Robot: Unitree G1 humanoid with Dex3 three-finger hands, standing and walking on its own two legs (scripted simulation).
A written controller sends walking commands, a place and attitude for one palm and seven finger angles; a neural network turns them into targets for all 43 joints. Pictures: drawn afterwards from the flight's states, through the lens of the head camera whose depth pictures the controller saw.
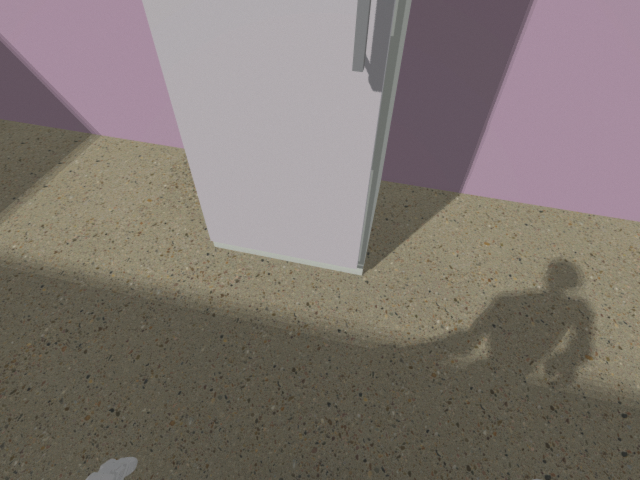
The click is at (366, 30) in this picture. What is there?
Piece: fridge door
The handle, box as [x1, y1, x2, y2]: [352, 0, 370, 71]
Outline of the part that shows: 370,0 358,0 357,3 352,70 362,71 363,69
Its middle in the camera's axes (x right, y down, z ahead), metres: +0.09 -0.49 +0.77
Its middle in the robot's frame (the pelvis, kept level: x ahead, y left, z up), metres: +0.93 -0.03 +0.24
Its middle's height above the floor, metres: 1.01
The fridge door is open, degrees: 0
